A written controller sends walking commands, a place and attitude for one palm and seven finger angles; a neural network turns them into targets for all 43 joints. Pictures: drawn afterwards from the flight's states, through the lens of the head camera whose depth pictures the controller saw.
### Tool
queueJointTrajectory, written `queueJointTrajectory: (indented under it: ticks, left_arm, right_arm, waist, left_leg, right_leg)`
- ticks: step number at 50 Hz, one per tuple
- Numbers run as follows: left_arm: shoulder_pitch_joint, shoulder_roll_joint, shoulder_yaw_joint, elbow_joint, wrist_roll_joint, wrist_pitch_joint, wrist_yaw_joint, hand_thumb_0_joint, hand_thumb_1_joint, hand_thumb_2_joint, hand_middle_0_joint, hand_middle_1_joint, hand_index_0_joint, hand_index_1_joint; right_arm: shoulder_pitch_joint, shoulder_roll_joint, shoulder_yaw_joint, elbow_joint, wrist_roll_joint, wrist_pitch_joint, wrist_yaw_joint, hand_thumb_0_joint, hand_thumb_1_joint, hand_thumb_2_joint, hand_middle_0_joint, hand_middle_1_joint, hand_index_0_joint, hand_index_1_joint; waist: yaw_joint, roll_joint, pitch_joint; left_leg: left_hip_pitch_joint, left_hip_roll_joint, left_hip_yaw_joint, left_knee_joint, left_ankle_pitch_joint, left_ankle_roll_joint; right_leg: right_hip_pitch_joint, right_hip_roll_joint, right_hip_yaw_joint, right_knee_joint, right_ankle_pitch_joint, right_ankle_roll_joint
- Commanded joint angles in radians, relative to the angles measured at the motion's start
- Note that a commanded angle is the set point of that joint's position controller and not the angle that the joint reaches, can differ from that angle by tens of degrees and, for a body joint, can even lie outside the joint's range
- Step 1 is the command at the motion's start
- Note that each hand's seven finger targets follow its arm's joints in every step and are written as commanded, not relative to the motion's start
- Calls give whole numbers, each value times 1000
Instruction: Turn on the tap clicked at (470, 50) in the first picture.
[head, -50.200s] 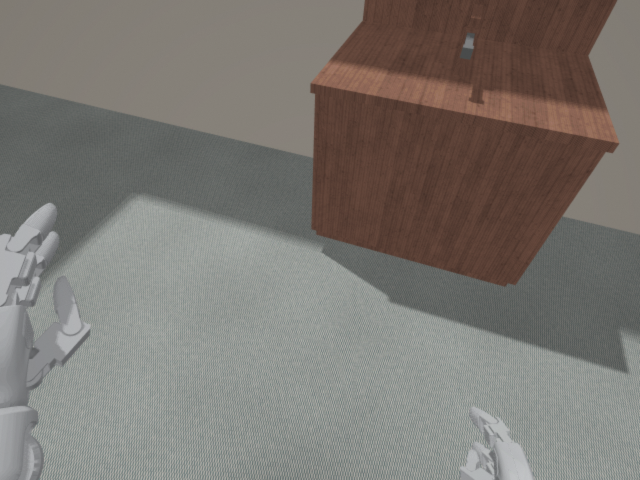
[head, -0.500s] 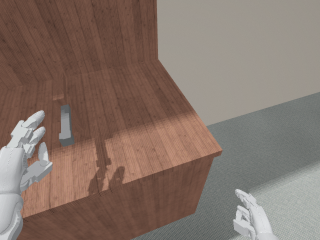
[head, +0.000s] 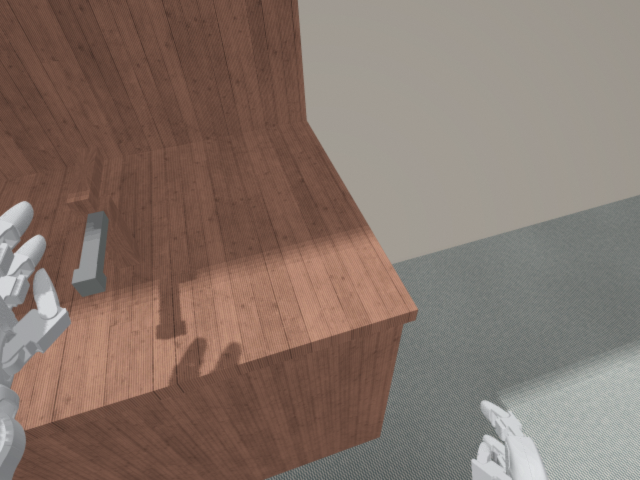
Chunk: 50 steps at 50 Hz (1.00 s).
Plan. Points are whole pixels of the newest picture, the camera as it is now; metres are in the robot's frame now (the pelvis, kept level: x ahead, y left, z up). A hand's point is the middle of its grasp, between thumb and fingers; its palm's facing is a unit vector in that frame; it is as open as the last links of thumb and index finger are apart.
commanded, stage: turn the palm inward beside the body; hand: left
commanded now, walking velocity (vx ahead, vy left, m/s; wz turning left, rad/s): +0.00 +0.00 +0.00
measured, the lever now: (89, 280) +0.32 +0.34 +0.10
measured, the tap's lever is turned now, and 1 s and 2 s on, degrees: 0 0 0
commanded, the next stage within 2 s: reach beside the lever's end, fingers flat in 1.40 s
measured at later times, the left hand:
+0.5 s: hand (33, 368) +0.17 +0.28 +0.16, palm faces +0.50 -0.85 -0.18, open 7.4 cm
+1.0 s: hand (28, 387) +0.16 +0.28 +0.15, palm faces +0.54 -0.83 -0.13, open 7.4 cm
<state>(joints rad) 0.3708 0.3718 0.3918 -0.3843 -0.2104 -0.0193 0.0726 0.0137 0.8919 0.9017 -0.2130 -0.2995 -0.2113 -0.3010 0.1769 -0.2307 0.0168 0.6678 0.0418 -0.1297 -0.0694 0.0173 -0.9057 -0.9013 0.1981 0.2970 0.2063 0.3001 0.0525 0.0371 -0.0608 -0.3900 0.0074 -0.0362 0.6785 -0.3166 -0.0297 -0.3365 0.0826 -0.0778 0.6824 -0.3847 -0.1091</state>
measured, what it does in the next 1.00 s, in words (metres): stands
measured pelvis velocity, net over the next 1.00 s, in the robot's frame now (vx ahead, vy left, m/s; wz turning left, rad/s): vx -0.02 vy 0.04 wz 0.04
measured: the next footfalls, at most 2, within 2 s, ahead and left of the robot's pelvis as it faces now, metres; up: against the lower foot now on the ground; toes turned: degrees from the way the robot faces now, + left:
none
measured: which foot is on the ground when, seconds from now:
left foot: down 0.00-1.00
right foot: down 0.00-1.00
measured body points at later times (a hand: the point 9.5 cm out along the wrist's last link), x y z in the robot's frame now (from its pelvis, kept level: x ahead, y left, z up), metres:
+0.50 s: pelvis -0.01 +0.02 +0.00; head -0.03 +0.00 +0.45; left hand +0.14 +0.32 +0.17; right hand +0.20 -0.18 -0.07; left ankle +0.02 +0.15 -0.72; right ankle -0.02 -0.03 -0.72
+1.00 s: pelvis -0.02 +0.04 +0.00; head -0.04 +0.02 +0.45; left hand +0.12 +0.32 +0.16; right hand +0.20 -0.16 -0.07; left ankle +0.02 +0.15 -0.72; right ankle -0.02 -0.03 -0.72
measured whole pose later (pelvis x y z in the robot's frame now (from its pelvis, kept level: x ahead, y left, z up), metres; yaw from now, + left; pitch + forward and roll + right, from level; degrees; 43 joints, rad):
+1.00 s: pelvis -0.02 +0.04 +0.00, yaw +2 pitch -2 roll -1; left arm 0.50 0.21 0.20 -0.54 -0.20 0.14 0.24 0.01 0.90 0.90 -0.20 -0.30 -0.20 -0.30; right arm 0.16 -0.23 0.07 0.66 0.04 -0.20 -0.11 0.02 -0.90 -0.90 0.20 0.30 0.21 0.30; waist 0.09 0.06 -0.04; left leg -0.35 -0.04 -0.05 0.67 -0.29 0.02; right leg -0.27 0.04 -0.10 0.65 -0.36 -0.07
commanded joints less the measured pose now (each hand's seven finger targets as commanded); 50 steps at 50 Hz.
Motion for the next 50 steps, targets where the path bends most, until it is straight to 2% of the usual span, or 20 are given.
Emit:
queueJointTrajectory:
  ticks: [1,4,9,12,14,15,16,22,24,25,29,30,33,35,36,40,42,45,48,50]
  left_arm:
    - [29,162,156,-156,-36,-7,-6,0,900,900,-200,-300,-200,-300]
    - [-2,156,122,-200,-41,6,-34,0,900,900,-200,-300,-200,-300]
    - [0,126,67,-312,-17,-96,-16,0,900,900,-200,-300,-200,-300]
    - [61,113,68,-298,-2,-133,25,0,900,900,-200,-300,-200,-300]
    - [62,110,69,-278,-5,-120,46,0,900,900,-200,-300,-200,-300]
    - [69,115,79,-266,2,-101,61,0,900,900,-200,-300,-200,-300]
    - [61,72,37,-270,-4,-82,67,0,900,900,-200,-300,-200,-300]
    - [9,55,-19,-267,-19,35,78,0,900,900,-200,-300,-200,-300]
    - [-14,48,-42,-285,-16,49,79,0,900,900,-200,-300,-200,-300]
    - [-30,57,-40,-299,-3,50,85,0,900,900,-200,-300,-200,-300]
    - [-23,44,-74,-343,17,36,117,0,900,900,-200,-300,-200,-300]
    - [-21,62,-55,-366,27,34,128,0,900,900,-200,-300,-200,-300]
    - [19,23,-83,-368,29,30,147,0,900,900,-200,-300,-200,-300]
    - [32,31,-70,-364,31,43,154,0,900,900,-200,-300,-200,-300]
    - [35,-8,-96,-370,21,47,155,0,900,900,-200,-300,-200,-300]
    - [48,-5,-93,-360,18,80,156,0,900,900,-200,-300,-200,-300]
    - [30,-20,-108,-371,15,86,157,0,900,900,-200,-300,-200,-300]
    - [13,9,-84,-403,23,89,164,0,900,900,-200,-300,-200,-300]
    - [12,-25,-107,-404,17,85,167,0,900,900,-200,-300,-200,-300]
    - [26,-11,-88,-396,17,94,167,0,900,900,-200,-300,-200,-300]
  right_arm:
    - [-91,-123,-42,-172,11,-54,-4,0,-900,-900,200,300,200,300]
    - [-86,-136,-44,-185,15,-74,-20,0,-900,-900,200,300,200,300]
    - [-48,-139,-57,-181,-2,-132,-22,0,-900,-900,200,300,200,300]
    - [-37,-131,-58,-176,-5,-147,-14,0,-900,-900,200,300,200,300]
    - [-51,-131,-54,-176,-2,-146,-16,0,-900,-900,200,300,200,300]
    - [-69,-125,-49,-170,7,-142,-17,0,-900,-900,200,300,200,300]
    - [-73,-122,-45,-185,6,-139,-19,0,-900,-900,200,300,200,300]
    - [-124,-124,-21,-207,14,-129,-42,0,-900,-900,200,300,200,300]
    - [-139,-123,-15,-209,12,-132,-46,0,-900,-900,200,300,200,300]
    - [-154,-119,-10,-201,17,-134,-47,0,-900,-900,200,300,200,300]
    - [-164,-112,-1,-207,6,-147,-42,0,-900,-900,200,300,200,300]
    - [-169,-109,2,-200,7,-147,-40,0,-900,-900,200,300,200,300]
    - [-178,-106,5,-205,2,-146,-33,0,-900,-900,200,300,200,300]
    - [-186,-106,7,-197,3,-141,-34,0,-900,-900,200,300,200,300]
    - [-191,-100,10,-203,2,-140,-34,0,-900,-900,200,300,200,300]
    - [-201,-109,7,-194,3,-131,-41,0,-900,-900,200,300,200,300]
    - [-200,-105,10,-197,1,-131,-43,0,-900,-900,200,300,200,300]
    - [-196,-108,7,-188,-4,-134,-46,0,-900,-900,200,300,200,300]
    - [-190,-105,9,-190,-8,-135,-44,0,-900,-900,200,300,200,300]
    - [-182,-105,6,-179,-6,-133,-43,0,-900,-900,200,300,200,300]
  waist:
    - [21,-33,-150]
    - [8,-37,-115]
    - [4,-47,-194]
    - [14,-56,-190]
    - [18,-46,-168]
    - [29,-2,-137]
    - [23,-10,-122]
    - [21,-44,-28]
    - [19,-55,-30]
    - [20,-13,-12]
    - [24,15,-20]
    - [29,55,-27]
    - [28,28,-31]
    - [32,52,-4]
    - [28,17,-5]
    - [31,12,16]
    - [27,-14,14]
    - [31,29,-15]
    - [26,7,-33]
    - [36,46,-39]
  left_leg:
    - [19,-15,24,-1,261,50]
    - [43,-14,16,-9,277,65]
    - [116,-22,9,-3,354,77]
    - [112,-26,10,-7,347,74]
    - [91,-27,8,-18,306,73]
    - [94,-29,12,-27,283,73]
    - [90,-26,10,-38,264,72]
    - [67,-17,-16,-79,114,76]
    - [72,-16,-24,-85,88,78]
    - [84,-17,-27,-92,64,78]
    - [80,-20,-38,-107,-18,74]
    - [88,-21,-41,-114,-31,71]
    - [78,-20,-48,-117,-67,68]
    - [69,-20,-55,-130,-115,66]
    - [66,-19,-62,-137,-127,66]
    - [65,-18,-63,-136,-143,67]
    - [70,-16,-69,-139,-121,68]
    - [99,-18,-65,-130,-53,68]
    - [113,-16,-68,-126,4,66]
    - [129,-13,-67,-129,46,58]
  right_leg:
    - [161,-192,167,-112,789,165]
    - [103,-173,137,-123,713,157]
    - [90,-147,89,-92,719,147]
    - [78,-136,69,-87,652,135]
    - [59,-131,65,-100,552,127]
    - [44,-123,64,-115,475,115]
    - [32,-121,57,-123,429,111]
    - [-18,-112,65,-199,161,105]
    - [-27,-111,67,-211,106,106]
    - [-43,-108,65,-219,67,101]
    - [-53,-107,59,-215,-22,95]
    - [-52,-104,53,-209,-23,91]
    - [-56,-99,41,-196,-41,90]
    - [-60,-98,38,-198,-69,88]
    - [-55,-98,32,-193,-69,89]
    - [-56,-97,35,-208,-85,90]
    - [-47,-97,32,-204,-55,88]
    - [-31,-97,34,-204,3,84]
    - [-18,-96,27,-193,51,82]
    - [-5,-94,24,-190,88,77]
